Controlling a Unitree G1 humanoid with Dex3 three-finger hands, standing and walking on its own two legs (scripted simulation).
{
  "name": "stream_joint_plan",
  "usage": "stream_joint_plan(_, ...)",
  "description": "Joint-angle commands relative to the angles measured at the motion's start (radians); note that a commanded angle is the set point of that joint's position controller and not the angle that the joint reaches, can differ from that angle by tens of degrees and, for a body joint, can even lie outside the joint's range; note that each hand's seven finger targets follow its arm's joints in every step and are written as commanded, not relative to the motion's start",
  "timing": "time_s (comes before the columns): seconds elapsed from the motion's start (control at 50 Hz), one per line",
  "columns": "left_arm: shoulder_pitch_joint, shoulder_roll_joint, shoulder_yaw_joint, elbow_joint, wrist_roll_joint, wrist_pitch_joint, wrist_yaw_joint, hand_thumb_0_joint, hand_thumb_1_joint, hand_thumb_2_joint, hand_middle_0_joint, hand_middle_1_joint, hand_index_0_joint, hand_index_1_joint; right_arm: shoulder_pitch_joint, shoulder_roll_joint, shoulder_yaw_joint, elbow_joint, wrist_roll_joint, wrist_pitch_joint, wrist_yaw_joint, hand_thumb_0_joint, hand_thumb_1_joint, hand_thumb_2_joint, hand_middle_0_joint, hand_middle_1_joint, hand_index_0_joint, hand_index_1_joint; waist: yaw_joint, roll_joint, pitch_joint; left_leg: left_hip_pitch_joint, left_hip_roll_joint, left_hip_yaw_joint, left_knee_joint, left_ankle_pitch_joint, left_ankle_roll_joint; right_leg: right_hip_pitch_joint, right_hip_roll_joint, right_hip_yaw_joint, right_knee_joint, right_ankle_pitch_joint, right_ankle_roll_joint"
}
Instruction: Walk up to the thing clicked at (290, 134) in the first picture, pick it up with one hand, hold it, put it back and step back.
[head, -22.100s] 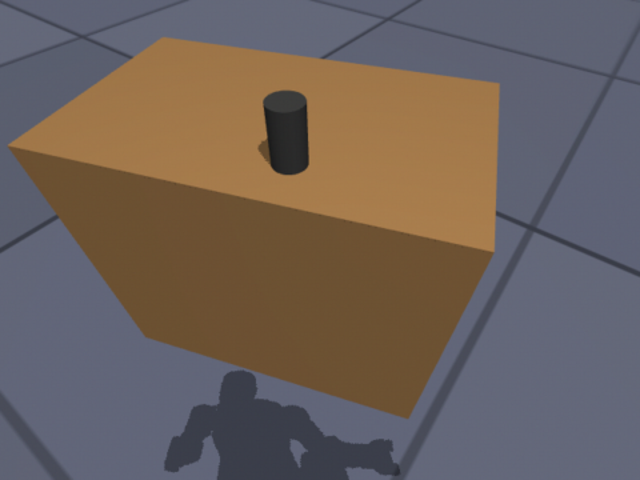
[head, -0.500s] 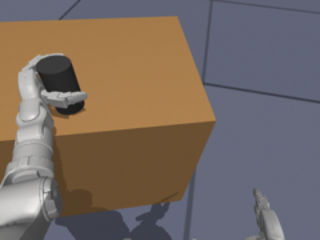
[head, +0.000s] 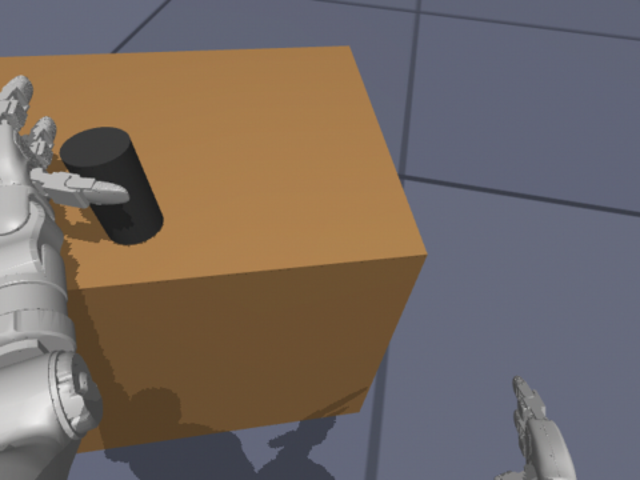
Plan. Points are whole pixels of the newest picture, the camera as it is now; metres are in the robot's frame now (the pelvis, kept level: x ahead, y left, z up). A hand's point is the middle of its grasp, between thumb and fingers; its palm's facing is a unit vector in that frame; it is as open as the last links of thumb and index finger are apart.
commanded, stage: withdraw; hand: left
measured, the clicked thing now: (117, 189) +0.46 +0.23 +0.12
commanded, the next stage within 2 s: rise in 0.08 s
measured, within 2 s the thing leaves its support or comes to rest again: neither
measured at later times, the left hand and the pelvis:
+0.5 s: hand out of the picture +0.44 +0.39 +0.21, palm faces +0.47 -0.85 -0.23, open 17.6 cm; pelvis +0.01 +0.01 +0.01, yaw +0 degrees
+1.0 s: hand out of the picture +0.23 +0.27 +0.22, palm faces +0.44 -0.78 -0.43, open 17.4 cm; pelvis +0.01 +0.00 +0.02, yaw +2 degrees
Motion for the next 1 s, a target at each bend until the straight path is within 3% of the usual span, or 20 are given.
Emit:
stream_joint_plan(0.0, -0.652, 0.438, 0.042, -0.270, 0.003, -0.034, -0.029, 0.000, -0.604, 0.074, -0.070, -0.071, -0.079, -0.069, -0.075, -0.137, -0.059, -0.124, 0.009, -0.058, -0.013, 0.000, 0.533, -0.053, 0.052, 0.051, 0.051, 0.051, 0.007, 0.173, -0.435, 0.354, -0.027, 0.026, -0.073, 0.397, 0.035, 0.123, 0.017, -0.034, -0.093, 0.382, -0.035)
stream_joint_plan(0.04, -0.645, 0.406, 0.001, -0.169, 0.015, 0.019, -0.057, 0.000, -0.601, 0.082, -0.068, -0.063, -0.075, -0.064, -0.085, -0.104, -0.030, -0.078, 0.014, -0.063, -0.012, 0.000, 0.543, -0.051, 0.052, 0.051, 0.051, 0.051, -0.001, 0.151, -0.369, 0.328, -0.024, 0.024, -0.093, 0.367, 0.037, 0.103, 0.019, -0.035, -0.111, 0.359, -0.037)
stream_joint_plan(0.08, -0.614, 0.444, 0.005, -0.051, 0.018, 0.067, -0.093, 0.000, -0.605, 0.072, -0.067, -0.058, -0.076, -0.057, -0.106, -0.153, -0.062, -0.060, 0.020, -0.069, -0.020, 0.000, 0.550, -0.050, 0.051, 0.051, 0.051, 0.051, 0.001, 0.131, -0.311, 0.287, -0.031, 0.030, -0.117, 0.300, 0.038, 0.100, 0.015, -0.031, -0.134, 0.312, -0.037)
stream_joint_plan(0.14, -0.565, 0.396, -0.041, 0.143, 0.024, 0.126, -0.168, 0.000, -0.611, 0.098, -0.100, -0.107, -0.119, -0.098, -0.098, -0.124, -0.010, -0.062, 0.021, -0.082, -0.013, 0.000, 0.570, -0.045, 0.051, 0.051, 0.051, 0.051, -0.009, 0.072, -0.258, 0.265, -0.030, 0.032, -0.139, 0.277, 0.044, 0.082, 0.022, -0.037, -0.161, 0.293, -0.034)
stream_joint_plan(0.18, -0.602, 0.467, -0.021, 0.107, 0.029, 0.130, -0.203, 0.000, -0.611, 0.062, -0.076, -0.051, -0.067, -0.064, -0.070, -0.142, -0.007, -0.083, 0.018, -0.087, -0.011, 0.000, 0.541, -0.061, 0.049, 0.053, 0.050, 0.053, 0.000, 0.055, -0.314, 0.285, -0.030, 0.033, -0.139, 0.330, 0.046, 0.115, 0.022, -0.038, -0.161, 0.339, -0.031)
stream_joint_plan(0.2, -0.691, 0.646, 0.017, -0.060, 0.109, 0.081, -0.144, 0.000, -0.587, 0.022, -0.070, -0.052, -0.077, -0.048, -0.088, -0.179, -0.035, -0.150, 0.016, -0.085, 0.002, 0.000, 0.563, -0.055, 0.050, 0.053, 0.050, 0.053, 0.041, 0.137, -0.407, 0.320, -0.047, 0.047, -0.126, 0.394, 0.031, 0.156, 0.005, -0.043, -0.145, 0.422, -0.023)
stream_joint_plan(0.26, -0.517, 0.551, -0.011, 0.175, 0.111, 0.091, -0.133, 0.000, -0.588, 0.017, -0.077, -0.062, -0.089, -0.054, -0.026, -0.154, -0.002, -0.094, 0.021, -0.067, 0.030, 0.000, 0.544, -0.059, 0.050, 0.054, 0.051, 0.054, 0.019, 0.005, -0.259, 0.266, -0.034, 0.038, -0.151, 0.367, 0.036, 0.139, 0.022, -0.058, -0.157, 0.390, -0.021)
stream_joint_plan(0.28, -0.543, 0.605, 0.014, 0.082, 0.118, 0.080, -0.124, 0.000, -0.587, 0.022, -0.072, -0.055, -0.080, -0.050, -0.012, -0.188, -0.051, -0.125, 0.022, -0.066, 0.026, 0.000, 0.548, -0.058, 0.051, 0.054, 0.051, 0.054, 0.019, 0.027, -0.341, 0.309, -0.034, 0.040, -0.149, 0.394, 0.037, 0.169, 0.017, -0.057, -0.154, 0.424, -0.021)
stream_joint_plan(0.36, -0.502, 0.736, 0.111, -0.024, 0.142, 0.064, -0.102, 0.000, -0.611, 0.036, -0.074, -0.045, -0.064, -0.054, -0.007, -0.181, -0.024, -0.205, 0.030, -0.055, 0.050, 0.000, 0.534, -0.066, 0.051, 0.055, 0.052, 0.054, 0.073, 0.051, -0.460, 0.349, -0.040, 0.040, -0.151, 0.483, 0.037, 0.259, 0.009, -0.053, -0.153, 0.504, -0.022)
stream_joint_plan(0.42, -0.451, 0.650, 0.080, -0.127, 0.133, 0.044, -0.091, 0.000, -0.611, 0.043, -0.073, -0.042, -0.061, -0.055, -0.021, -0.160, -0.026, -0.147, 0.031, -0.053, 0.053, 0.000, 0.523, -0.069, 0.053, 0.054, 0.053, 0.054, 0.089, 0.146, -0.429, 0.417, -0.026, 0.028, -0.159, 0.537, 0.022, 0.196, 0.017, -0.063, -0.159, 0.448, -0.036)
stream_joint_plan(0.46, -0.359, 0.632, 0.096, -0.233, 0.122, 0.037, -0.077, 0.000, -0.611, 0.045, -0.070, -0.032, -0.055, -0.048, 0.026, -0.185, -0.080, -0.067, 0.030, -0.053, 0.053, 0.000, 0.522, -0.070, 0.053, 0.054, 0.053, 0.054, 0.104, 0.233, -0.438, 0.485, -0.019, 0.022, -0.155, 0.601, 0.010, 0.158, 0.018, -0.067, -0.167, 0.434, -0.045)
stream_joint_plan(0.5, -0.274, 0.524, 0.048, -0.328, 0.109, 0.033, -0.064, 0.000, -0.610, 0.035, -0.072, -0.030, -0.059, -0.044, -0.022, -0.179, -0.080, -0.096, 0.031, -0.069, 0.059, 0.000, 0.515, -0.071, 0.054, 0.054, 0.053, 0.054, 0.103, 0.244, -0.400, 0.499, -0.011, 0.019, -0.168, 0.596, 0.002, 0.157, 0.021, -0.074, -0.176, 0.405, -0.051)
stream_joint_plan(0.56, -0.099, 0.392, -0.009, -0.521, 0.091, 0.015, -0.043, 0.000, -0.611, 0.034, -0.076, -0.030, -0.062, -0.044, -0.024, -0.103, -0.018, -0.039, 0.032, -0.076, 0.068, 0.000, 0.500, -0.074, 0.054, 0.054, 0.053, 0.054, 0.106, 0.261, -0.355, 0.520, -0.002, 0.014, -0.174, 0.624, 0.002, 0.148, 0.025, -0.086, -0.186, 0.387, -0.051)
stream_joint_plan(0.6, 0.084, 0.368, 0.013, -0.710, 0.076, 0.006, -0.017, 0.000, -0.609, 0.035, -0.073, -0.031, -0.059, -0.045, -0.004, -0.159, -0.088, -0.006, 0.030, -0.079, 0.061, 0.000, 0.507, -0.071, 0.054, 0.054, 0.053, 0.054, 0.118, 0.224, -0.325, 0.506, -0.002, 0.016, -0.189, 0.588, 0.005, 0.168, 0.028, -0.094, -0.196, 0.369, -0.051)
stream_joint_plan(0.64, 0.203, 0.343, 0.020, -0.877, 0.063, 0.003, 0.001, 0.000, -0.585, 0.025, -0.068, -0.033, -0.060, -0.041, -0.007, -0.166, -0.098, 0.011, 0.031, -0.076, 0.059, 0.000, 0.520, -0.065, 0.054, 0.054, 0.053, 0.054, 0.120, 0.204, -0.251, 0.469, -0.007, 0.017, -0.204, 0.520, 0.008, 0.174, 0.028, -0.098, -0.203, 0.344, -0.049)
stream_joint_plan(0.7, 0.382, 0.352, 0.093, -1.081, 0.043, -0.007, 0.036, 0.000, -0.549, 0.012, -0.063, -0.041, -0.064, -0.039, -0.014, -0.224, -0.180, -0.007, 0.039, -0.064, 0.041, 0.000, 0.535, -0.058, 0.054, 0.054, 0.053, 0.054, 0.118, 0.164, -0.186, 0.434, -0.018, 0.026, -0.239, 0.400, 0.010, 0.217, 0.024, -0.096, -0.216, 0.313, -0.046)
stream_joint_plan(0.78, 0.605, 0.297, 0.150, -1.297, 0.018, -0.031, 0.060, 0.000, -0.508, 0.000, -0.054, -0.037, -0.063, -0.026, 0.012, -0.192, -0.199, 0.043, 0.039, -0.039, 0.030, 0.000, 0.549, -0.051, 0.056, 0.054, 0.054, 0.054, 0.137, 0.123, -0.144, 0.412, -0.032, 0.039, -0.238, 0.385, 0.019, 0.250, 0.014, -0.086, -0.212, 0.343, -0.038)
stream_joint_plan(0.82, 0.715, 0.243, 0.147, -1.403, 0.010, -0.048, 0.064, 0.000, -0.507, 0.000, -0.053, -0.036, -0.063, -0.025, -0.004, -0.152, -0.177, 0.052, 0.032, -0.035, 0.031, 0.000, 0.545, -0.051, 0.056, 0.054, 0.054, 0.054, 0.144, 0.116, -0.121, 0.410, -0.037, 0.048, -0.233, 0.389, 0.021, 0.261, 0.009, -0.083, -0.209, 0.359, -0.031)
stream_joint_plan(0.86, 0.845, 0.133, 0.085, -1.415, 0.007, -0.052, 0.065, 0.000, -0.520, 0.000, -0.057, -0.041, -0.065, -0.031, -0.051, -0.096, -0.121, 0.023, 0.029, -0.033, 0.036, 0.000, 0.534, -0.054, 0.056, 0.054, 0.054, 0.054, 0.156, 0.082, -0.096, 0.391, -0.040, 0.049, -0.233, 0.375, 0.024, 0.275, 0.006, -0.079, -0.204, 0.358, -0.028)
stream_joint_plan(0.98, 1.045, 0.079, 0.075, -1.529, 0.007, -0.118, 0.074, 0.000, -0.513, 0.002, -0.055, -0.049, -0.065, -0.038, -0.114, -0.159, -0.180, -0.018, 0.014, -0.039, 0.001, 0.000, 0.534, -0.054, 0.056, 0.054, 0.055, 0.054, 0.168, 0.019, -0.048, 0.383, -0.051, 0.054, -0.246, 0.284, 0.028, 0.281, -0.004, -0.074, -0.228, 0.278, -0.023)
